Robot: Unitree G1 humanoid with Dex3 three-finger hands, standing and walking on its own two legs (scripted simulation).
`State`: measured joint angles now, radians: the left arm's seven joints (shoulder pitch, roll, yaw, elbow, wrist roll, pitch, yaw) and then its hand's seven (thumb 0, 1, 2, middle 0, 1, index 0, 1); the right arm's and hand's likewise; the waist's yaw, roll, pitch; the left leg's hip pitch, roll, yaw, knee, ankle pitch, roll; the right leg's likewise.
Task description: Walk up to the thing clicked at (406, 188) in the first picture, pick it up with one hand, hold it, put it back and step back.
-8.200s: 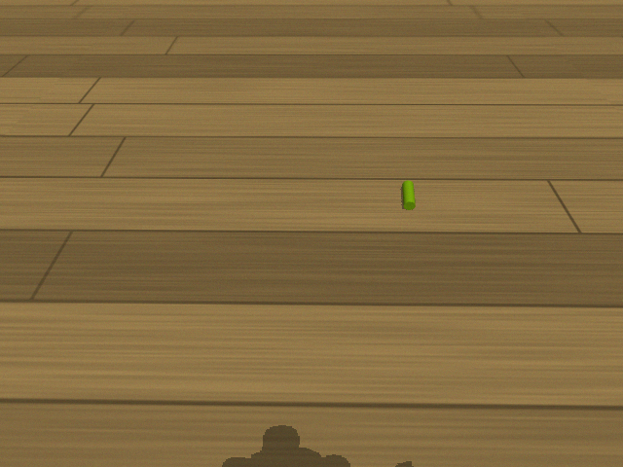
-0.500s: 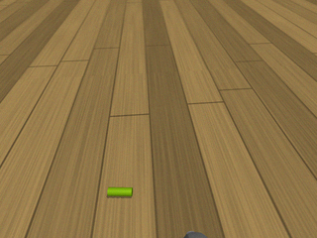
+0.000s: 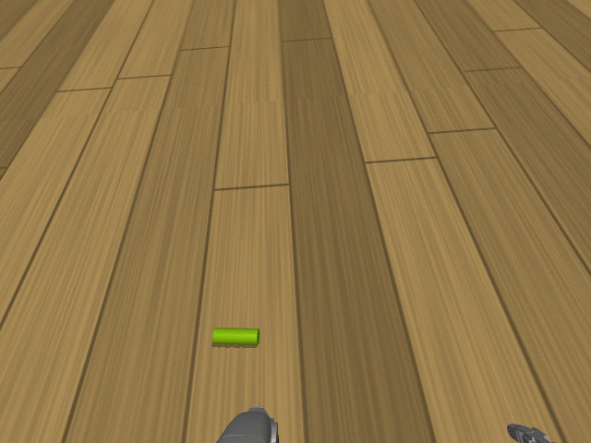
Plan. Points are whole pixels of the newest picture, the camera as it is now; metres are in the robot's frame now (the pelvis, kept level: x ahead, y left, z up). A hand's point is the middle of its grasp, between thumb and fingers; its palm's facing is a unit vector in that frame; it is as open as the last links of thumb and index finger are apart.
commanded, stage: walk up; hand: left
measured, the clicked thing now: (236, 336) +0.53 +0.28 -0.74
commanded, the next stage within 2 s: none
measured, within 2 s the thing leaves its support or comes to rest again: neither
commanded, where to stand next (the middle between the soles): +0.07 -0.01 m, yaw -1 degrees
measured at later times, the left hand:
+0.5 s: hand out of the picture -0.02 +0.27 -0.15, palm faces -0.08 -0.90 -0.43, open 7.3 cm
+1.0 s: hand out of the picture +0.02 +0.25 -0.14, palm faces -0.07 -0.92 -0.39, open 7.3 cm
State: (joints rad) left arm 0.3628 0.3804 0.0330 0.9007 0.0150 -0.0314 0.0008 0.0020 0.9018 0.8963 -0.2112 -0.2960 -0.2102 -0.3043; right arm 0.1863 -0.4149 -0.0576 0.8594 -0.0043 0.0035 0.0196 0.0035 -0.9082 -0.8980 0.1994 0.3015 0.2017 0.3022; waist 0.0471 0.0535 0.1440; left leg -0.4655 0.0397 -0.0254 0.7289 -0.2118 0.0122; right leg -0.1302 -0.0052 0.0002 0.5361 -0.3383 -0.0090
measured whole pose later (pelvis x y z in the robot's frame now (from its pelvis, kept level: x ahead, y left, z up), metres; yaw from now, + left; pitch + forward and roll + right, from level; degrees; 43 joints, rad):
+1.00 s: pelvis -0.07 -0.02 +0.00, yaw -2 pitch -4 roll +1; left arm 0.26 0.40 0.05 0.89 0.02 -0.04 -0.02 0.00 0.91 0.90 -0.21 -0.30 -0.21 -0.30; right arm 0.27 -0.39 -0.04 0.88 -0.02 -0.02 0.03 0.00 -0.90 -0.90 0.20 0.30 0.21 0.30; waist -0.02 -0.01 0.08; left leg -0.19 0.01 0.00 0.58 -0.32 0.00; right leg -0.36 -0.04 0.00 0.68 -0.30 -0.01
